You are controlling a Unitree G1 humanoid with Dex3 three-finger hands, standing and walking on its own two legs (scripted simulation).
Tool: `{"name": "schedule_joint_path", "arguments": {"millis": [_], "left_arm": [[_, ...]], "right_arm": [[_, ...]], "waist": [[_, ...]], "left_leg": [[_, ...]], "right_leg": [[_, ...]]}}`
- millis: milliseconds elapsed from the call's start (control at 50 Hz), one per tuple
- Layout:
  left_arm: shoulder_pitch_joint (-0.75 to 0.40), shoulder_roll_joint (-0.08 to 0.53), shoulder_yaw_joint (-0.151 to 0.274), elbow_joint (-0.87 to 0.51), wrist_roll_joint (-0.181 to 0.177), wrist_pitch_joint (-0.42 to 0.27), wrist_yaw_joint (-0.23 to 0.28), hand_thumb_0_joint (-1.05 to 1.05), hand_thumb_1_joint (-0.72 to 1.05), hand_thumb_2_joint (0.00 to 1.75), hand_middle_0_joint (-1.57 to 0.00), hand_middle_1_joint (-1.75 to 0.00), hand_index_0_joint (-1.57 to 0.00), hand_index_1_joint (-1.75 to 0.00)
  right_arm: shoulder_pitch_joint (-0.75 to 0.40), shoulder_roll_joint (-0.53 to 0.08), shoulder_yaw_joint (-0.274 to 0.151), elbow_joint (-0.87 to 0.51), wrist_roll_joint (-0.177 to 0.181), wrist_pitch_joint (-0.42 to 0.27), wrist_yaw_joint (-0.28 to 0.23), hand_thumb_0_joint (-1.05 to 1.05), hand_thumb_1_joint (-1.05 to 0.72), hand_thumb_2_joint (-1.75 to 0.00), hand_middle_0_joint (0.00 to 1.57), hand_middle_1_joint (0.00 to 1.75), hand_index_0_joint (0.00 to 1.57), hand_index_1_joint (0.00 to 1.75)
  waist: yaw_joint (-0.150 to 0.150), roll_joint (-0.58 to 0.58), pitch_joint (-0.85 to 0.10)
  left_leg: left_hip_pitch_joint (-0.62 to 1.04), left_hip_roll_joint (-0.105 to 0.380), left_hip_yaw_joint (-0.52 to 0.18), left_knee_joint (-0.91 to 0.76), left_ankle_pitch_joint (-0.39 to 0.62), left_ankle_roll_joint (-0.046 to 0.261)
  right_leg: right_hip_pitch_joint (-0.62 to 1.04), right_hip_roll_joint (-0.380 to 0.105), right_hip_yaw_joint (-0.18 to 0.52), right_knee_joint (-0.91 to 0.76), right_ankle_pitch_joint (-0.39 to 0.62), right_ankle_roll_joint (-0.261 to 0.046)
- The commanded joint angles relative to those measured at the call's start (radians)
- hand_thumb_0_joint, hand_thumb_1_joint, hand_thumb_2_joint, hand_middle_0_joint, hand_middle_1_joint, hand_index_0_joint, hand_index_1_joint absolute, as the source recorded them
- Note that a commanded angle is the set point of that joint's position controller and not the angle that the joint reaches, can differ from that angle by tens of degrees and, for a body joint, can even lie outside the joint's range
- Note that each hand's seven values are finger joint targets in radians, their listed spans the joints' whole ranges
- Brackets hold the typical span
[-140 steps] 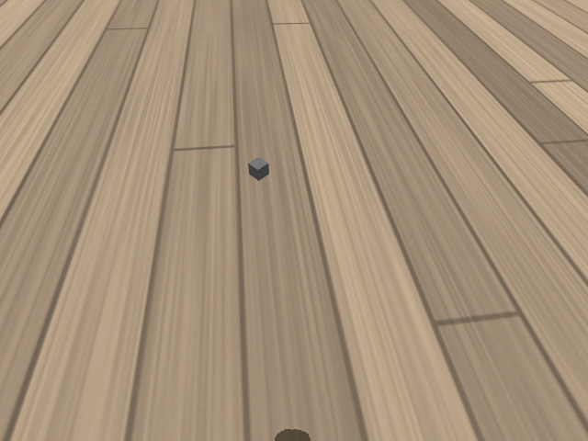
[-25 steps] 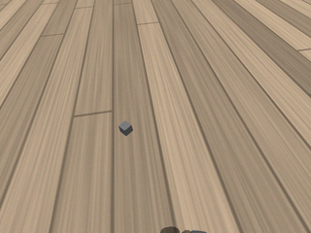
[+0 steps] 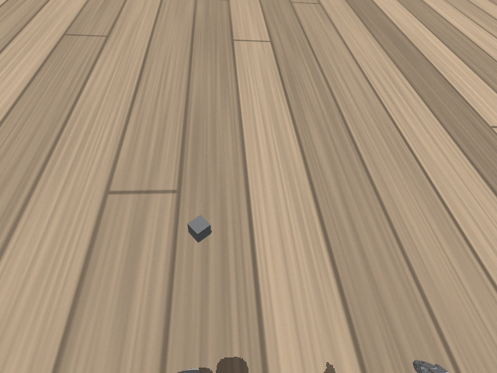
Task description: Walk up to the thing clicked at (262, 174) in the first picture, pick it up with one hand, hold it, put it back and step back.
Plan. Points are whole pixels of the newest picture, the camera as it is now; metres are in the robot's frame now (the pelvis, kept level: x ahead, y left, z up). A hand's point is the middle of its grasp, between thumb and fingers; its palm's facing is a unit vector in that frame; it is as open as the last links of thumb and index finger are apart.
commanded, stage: walk up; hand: left
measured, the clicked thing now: (199, 228) +0.81 +0.19 -0.72
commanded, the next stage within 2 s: none
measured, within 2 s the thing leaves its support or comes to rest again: neither
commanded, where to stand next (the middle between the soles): +0.42 +0.03 m, yaw -2 degrees
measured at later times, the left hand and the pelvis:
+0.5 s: hand (113, 313) +0.25 +0.25 -0.11, palm faces -0.06 -0.91 -0.42, open 7.4 cm; pelvis +0.15 -0.02 +0.00, yaw -1 degrees
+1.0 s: hand (87, 285) +0.31 +0.33 -0.15, palm faces -0.06 -0.94 -0.35, open 7.4 cm; pelvis +0.27 +0.05 +0.01, yaw -1 degrees
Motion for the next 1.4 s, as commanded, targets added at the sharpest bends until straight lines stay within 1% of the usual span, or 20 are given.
{"name": "schedule_joint_path", "arguments": {"millis": [0, 40, 240, 360, 380, 420, 440, 520, 560, 760, 840, 860, 880, 920, 1000, 1180, 1280, 1340, 1360, 1380], "left_arm": [[0.027, 0.225, 0.046, -0.063, -0.015, -0.031, 0.007, 0.00, 0.90, 0.90, -0.20, -0.30, -0.20, -0.30], [0.070, 0.205, 0.045, -0.035, -0.021, -0.023, -0.006, 0.00, 0.90, 0.90, -0.20, -0.30, -0.20, -0.30], [-0.098, 0.157, 0.042, -0.086, 0.002, -0.020, -0.029, 0.00, 0.90, 0.90, -0.20, -0.30, -0.20, -0.30], [0.016, 0.155, 0.059, -0.040, 0.002, -0.045, -0.015, 0.00, 0.90, 0.90, -0.20, -0.30, -0.20, -0.30], [0.074, 0.197, 0.075, -0.021, 0.006, -0.052, -0.006, 0.00, 0.90, 0.90, -0.20, -0.30, -0.20, -0.30], [0.131, 0.318, 0.107, -0.047, 0.009, -0.065, 0.011, 0.00, 0.90, 0.90, -0.20, -0.30, -0.20, -0.30], [0.084, 0.327, 0.102, -0.047, -0.005, -0.057, 0.009, 0.00, 0.90, 0.90, -0.20, -0.30, -0.20, -0.30], [-0.014, 0.245, 0.075, -0.074, -0.016, -0.060, 0.012, 0.00, 0.90, 0.90, -0.20, -0.30, -0.20, -0.30], [-0.015, 0.241, 0.073, -0.078, -0.009, -0.065, 0.010, 0.00, 0.90, 0.90, -0.20, -0.30, -0.20, -0.30], [0.000, 0.266, 0.083, -0.100, 0.009, -0.048, -0.009, 0.00, 0.90, 0.90, -0.20, -0.30, -0.20, -0.30], [-0.079, 0.228, 0.059, -0.118, 0.008, -0.028, -0.005, 0.00, 0.90, 0.90, -0.20, -0.30, -0.20, -0.30], [-0.039, 0.165, 0.035, -0.115, 0.008, -0.020, -0.003, 0.00, 0.90, 0.90, -0.20, -0.30, -0.20, -0.30], [0.029, 0.059, -0.005, -0.108, -0.010, -0.009, 0.002, 0.00, 0.90, 0.90, -0.20, -0.30, -0.20, -0.30], [0.048, 0.211, 0.035, -0.053, -0.005, 0.011, 0.025, 0.00, 0.90, 0.90, -0.20, -0.30, -0.20, -0.30], [0.063, 0.183, 0.030, -0.003, -0.014, 0.018, 0.021, 0.00, 0.90, 0.90, -0.20, -0.30, -0.20, -0.30], [-0.062, 0.133, 0.016, 0.029, -0.007, 0.049, 0.023, 0.00, 0.90, 0.90, -0.20, -0.30, -0.20, -0.30], [-0.050, 0.126, 0.020, 0.076, 0.006, 0.039, 0.024, 0.00, 0.90, 0.90, -0.20, -0.30, -0.20, -0.30], [-0.174, 0.231, 0.034, 0.052, 0.015, 0.016, 0.025, 0.00, 0.90, 0.90, -0.20, -0.30, -0.20, -0.30], [-0.243, 0.241, 0.029, 0.043, 0.012, 0.022, 0.019, 0.00, 0.90, 0.90, -0.20, -0.30, -0.20, -0.30], [-0.251, 0.199, 0.015, 0.043, 0.009, 0.026, 0.016, 0.00, 0.90, 0.90, -0.20, -0.30, -0.20, -0.30]], "right_arm": [[0.092, -0.269, -0.069, -0.059, 0.032, -0.016, -0.043, 0.00, -0.90, -0.90, 0.20, 0.30, 0.20, 0.30], [0.083, -0.240, -0.052, -0.060, 0.039, -0.029, -0.046, 0.00, -0.90, -0.90, 0.20, 0.30, 0.20, 0.30], [0.147, -0.250, -0.059, -0.083, 0.020, -0.025, -0.047, 0.00, -0.90, -0.90, 0.20, 0.30, 0.20, 0.30], [0.092, -0.234, -0.048, -0.119, 0.028, 0.001, -0.045, 0.00, -0.90, -0.90, 0.20, 0.30, 0.20, 0.30], [0.109, -0.193, -0.031, -0.124, 0.028, 0.002, -0.042, 0.00, -0.90, -0.90, 0.20, 0.30, 0.20, 0.30], [0.192, -0.122, -0.002, -0.124, 0.025, 0.008, -0.038, 0.00, -0.90, -0.90, 0.20, 0.30, 0.20, 0.30], [0.164, -0.237, -0.033, -0.096, 0.015, 0.024, -0.048, 0.00, -0.90, -0.90, 0.20, 0.30, 0.20, 0.30], [0.178, -0.218, -0.033, -0.030, 0.026, 0.031, -0.041, 0.00, -0.90, -0.90, 0.20, 0.30, 0.20, 0.30], [0.184, -0.206, -0.032, -0.019, 0.020, 0.037, -0.030, 0.00, -0.90, -0.90, 0.20, 0.30, 0.20, 0.30], [0.030, -0.189, -0.050, -0.036, -0.002, 0.017, -0.002, 0.00, -0.90, -0.90, 0.20, 0.30, 0.20, 0.30], [0.194, -0.205, -0.059, 0.029, -0.001, -0.004, -0.031, 0.00, -0.90, -0.90, 0.20, 0.30, 0.20, 0.30], [0.265, -0.249, -0.072, 0.052, -0.004, -0.010, -0.046, 0.00, -0.90, -0.90, 0.20, 0.30, 0.20, 0.30], [0.197, -0.300, -0.073, 0.023, -0.010, -0.013, -0.061, 0.00, -0.90, -0.90, 0.20, 0.30, 0.20, 0.30], [0.127, -0.355, -0.082, -0.010, 0.015, -0.003, -0.062, 0.00, -0.90, -0.90, 0.20, 0.30, 0.20, 0.30], [0.108, -0.244, -0.041, -0.017, 0.022, -0.017, -0.080, 0.00, -0.90, -0.90, 0.20, 0.30, 0.20, 0.30], [0.024, -0.234, -0.026, -0.021, 0.019, 0.001, -0.101, 0.00, -0.90, -0.90, 0.20, 0.30, 0.20, 0.30], [-0.054, -0.220, -0.010, -0.014, 0.028, 0.022, -0.096, 0.00, -0.90, -0.90, 0.20, 0.30, 0.20, 0.30], [-0.034, -0.128, 0.023, 0.015, 0.039, 0.031, -0.093, 0.00, -0.90, -0.90, 0.20, 0.30, 0.20, 0.30], [-0.023, -0.159, 0.012, 0.055, 0.035, 0.032, -0.098, 0.00, -0.90, -0.90, 0.20, 0.30, 0.20, 0.30], [-0.002, -0.170, 0.011, 0.081, 0.029, 0.025, -0.096, 0.00, -0.90, -0.90, 0.20, 0.30, 0.20, 0.30]], "waist": [[-0.047, 0.140, -0.025], [-0.018, 0.158, -0.016], [-0.073, 0.140, -0.009], [0.009, 0.081, -0.089], [0.038, -0.007, -0.127], [0.047, -0.246, -0.183], [0.047, -0.131, -0.129], [-0.006, -0.097, -0.007], [-0.010, -0.124, -0.023], [0.024, -0.126, 0.007], [-0.084, -0.017, -0.086], [-0.110, 0.165, -0.119], [-0.054, 0.388, -0.081], [-0.043, 0.255, -0.018], [-0.014, 0.208, -0.066], [-0.024, 0.175, -0.092], [0.013, 0.116, -0.133], [-0.029, -0.145, -0.094], [-0.041, -0.143, -0.076], [-0.059, -0.107, -0.079]], "left_leg": [[0.248, 0.269, -0.433, -0.402, -0.054, 0.144], [0.192, 0.211, -0.276, -0.396, 0.130, 0.091], [0.266, 0.197, -0.148, -0.388, 0.224, 0.171], [0.161, 0.161, -0.105, -0.148, 0.184, 0.127], [0.084, 0.117, -0.074, -0.015, 0.120, 0.105], [-0.209, -0.064, -0.024, 0.372, -0.306, 0.016], [-0.238, -0.023, -0.086, 0.449, -0.321, 0.015], [-0.183, 0.038, -0.149, 0.392, -0.155, 0.004], [-0.144, 0.024, -0.118, 0.369, -0.089, -0.007], [-0.047, 0.052, -0.043, -0.016, -0.015, -0.049], [0.278, 0.008, -0.027, -0.144, 0.010, -0.017], [0.372, 0.063, -0.129, -0.239, -0.148, 0.002], [0.345, 0.286, -0.489, -0.401, -0.166, 0.050], [0.187, 0.379, -0.605, -0.435, -0.243, 0.179], [0.266, 0.220, -0.250, -0.319, 0.380, 0.069], [0.160, 0.233, -0.132, -0.251, 0.455, 0.114], [0.075, 0.222, -0.144, -0.159, 0.206, 0.106], [0.048, 0.005, -0.033, -0.025, -0.162, -0.025], [0.190, 0.007, -0.042, -0.034, -0.224, -0.019], [0.263, 0.032, -0.074, -0.144, -0.159, -0.011]], "right_leg": [[-0.361, -0.013, 0.134, 0.209, 0.104, -0.023], [-0.291, -0.028, 0.111, 0.126, 0.158, -0.008], [-0.288, -0.041, 0.000, -0.247, 0.283, 0.032], [0.069, 0.035, -0.048, -0.471, 0.367, 0.002], [0.204, 0.026, -0.014, -0.483, 0.326, -0.012], [0.360, -0.356, 0.601, -0.687, -0.001, -0.135], [0.278, -0.399, 0.685, -0.707, -0.113, -0.225], [0.079, -0.229, 0.324, -0.723, 0.103, -0.120], [0.046, -0.190, 0.243, -0.723, 0.206, -0.129], [-0.053, -0.183, 0.142, -0.712, -0.016, -0.164], [-0.179, -0.157, 0.098, -0.453, 0.077, -0.114], [-0.252, -0.090, 0.033, -0.229, 0.079, -0.075], [-0.373, 0.055, -0.045, -0.023, -0.015, 0.007], [-0.337, 0.023, 0.064, 0.096, -0.043, -0.015], [-0.282, 0.009, 0.128, 0.044, 0.096, 0.002], [-0.114, 0.013, 0.038, -0.182, 0.169, 0.019], [0.079, 0.020, 0.013, -0.443, 0.247, -0.007], [-0.011, -0.233, 0.382, -0.620, 0.303, -0.151], [-0.155, -0.246, 0.365, -0.604, 0.263, -0.173], [-0.195, -0.194, 0.288, -0.577, 0.261, -0.117]]}}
